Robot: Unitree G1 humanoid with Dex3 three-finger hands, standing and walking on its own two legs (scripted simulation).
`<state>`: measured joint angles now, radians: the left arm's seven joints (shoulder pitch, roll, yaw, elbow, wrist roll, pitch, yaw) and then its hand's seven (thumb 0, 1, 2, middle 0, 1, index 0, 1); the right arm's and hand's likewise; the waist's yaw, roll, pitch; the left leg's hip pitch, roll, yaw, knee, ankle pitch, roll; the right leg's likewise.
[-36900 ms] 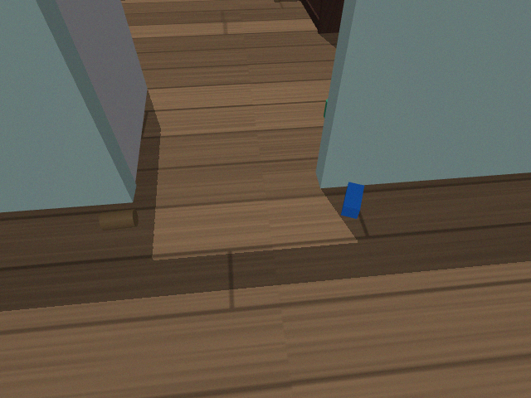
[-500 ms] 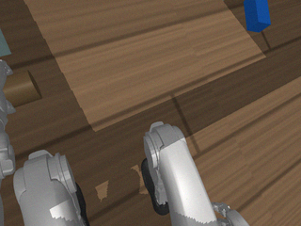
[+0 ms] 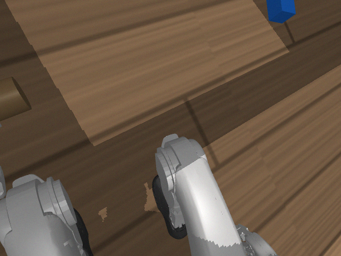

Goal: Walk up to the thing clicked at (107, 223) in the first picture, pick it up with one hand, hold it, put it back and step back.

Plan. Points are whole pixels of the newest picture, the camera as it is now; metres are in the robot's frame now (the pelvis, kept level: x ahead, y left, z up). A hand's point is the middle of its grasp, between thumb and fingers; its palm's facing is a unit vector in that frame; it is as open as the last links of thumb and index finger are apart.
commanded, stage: rest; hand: left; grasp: from above
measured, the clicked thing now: out of the picture +0.48 +0.29 -0.25
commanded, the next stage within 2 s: open in 0.78 s
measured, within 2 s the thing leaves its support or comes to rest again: rests again in 0.22 s
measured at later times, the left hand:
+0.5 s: hand out of the picture +0.47 +0.29 -0.23, palm faces -0.41 -0.18 -0.90, open 10.3 cm
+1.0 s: hand out of the picture +0.47 +0.29 -0.23, palm faces -0.41 -0.18 -0.89, open 10.4 cm
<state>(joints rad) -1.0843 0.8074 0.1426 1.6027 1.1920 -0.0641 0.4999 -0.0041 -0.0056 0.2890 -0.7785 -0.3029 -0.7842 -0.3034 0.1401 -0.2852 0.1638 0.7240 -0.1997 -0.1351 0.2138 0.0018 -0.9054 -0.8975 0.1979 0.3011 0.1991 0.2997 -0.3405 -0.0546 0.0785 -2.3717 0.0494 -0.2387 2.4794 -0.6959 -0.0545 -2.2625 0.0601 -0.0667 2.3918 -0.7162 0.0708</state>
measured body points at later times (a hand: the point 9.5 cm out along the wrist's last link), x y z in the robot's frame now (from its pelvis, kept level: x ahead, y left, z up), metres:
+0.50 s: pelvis -0.01 +0.01 +0.00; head +0.27 +0.10 +0.34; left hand +0.49 +0.30 -0.18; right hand +0.01 -0.25 -0.07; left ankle +0.06 +0.15 -0.28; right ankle +0.09 -0.13 -0.28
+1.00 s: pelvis -0.01 +0.01 +0.00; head +0.27 +0.10 +0.34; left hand +0.49 +0.30 -0.18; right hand +0.00 -0.25 -0.06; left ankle +0.06 +0.15 -0.28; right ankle +0.09 -0.13 -0.28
